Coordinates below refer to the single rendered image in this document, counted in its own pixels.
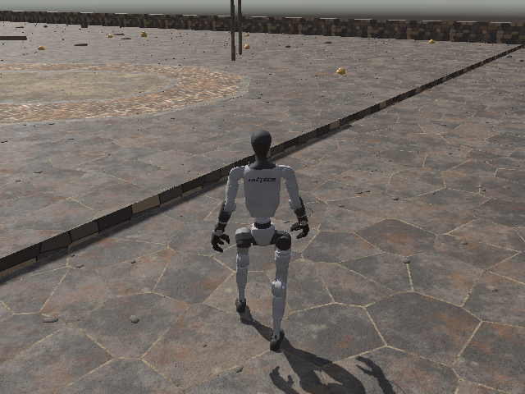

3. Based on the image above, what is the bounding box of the robot left upper arm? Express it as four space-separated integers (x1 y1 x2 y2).
223 166 244 213

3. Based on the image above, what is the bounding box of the humanoid robot head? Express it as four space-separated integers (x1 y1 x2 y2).
248 130 276 170

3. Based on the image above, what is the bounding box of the robot right upper arm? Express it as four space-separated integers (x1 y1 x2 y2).
279 165 302 209

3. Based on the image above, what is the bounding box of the left robot forearm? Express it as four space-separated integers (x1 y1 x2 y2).
213 200 231 236

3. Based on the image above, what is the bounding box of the left robot foot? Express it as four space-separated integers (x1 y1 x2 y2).
235 297 246 313

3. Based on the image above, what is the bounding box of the right robot forearm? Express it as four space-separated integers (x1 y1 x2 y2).
294 197 308 226

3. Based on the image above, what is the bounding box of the right robot hand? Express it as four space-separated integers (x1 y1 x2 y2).
290 222 309 239

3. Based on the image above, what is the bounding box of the left robot hand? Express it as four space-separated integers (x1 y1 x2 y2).
211 233 230 252

